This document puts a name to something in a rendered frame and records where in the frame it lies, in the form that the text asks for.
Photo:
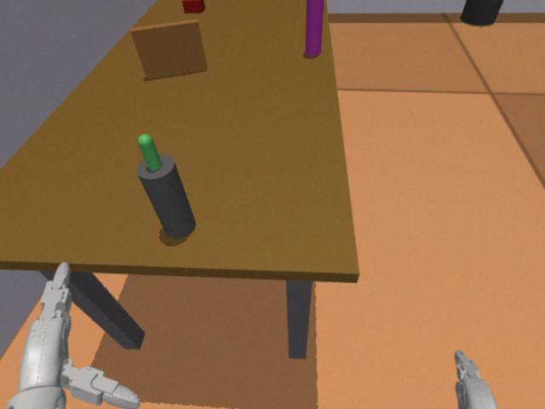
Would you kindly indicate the left robot arm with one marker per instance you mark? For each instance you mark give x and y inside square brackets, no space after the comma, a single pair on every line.
[41,397]

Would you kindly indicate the table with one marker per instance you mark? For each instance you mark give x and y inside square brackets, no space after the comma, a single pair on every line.
[258,145]

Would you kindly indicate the right robot hand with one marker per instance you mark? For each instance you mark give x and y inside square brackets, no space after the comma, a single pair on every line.
[471,391]

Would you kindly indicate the left robot hand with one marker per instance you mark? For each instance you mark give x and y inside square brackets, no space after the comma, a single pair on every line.
[45,356]

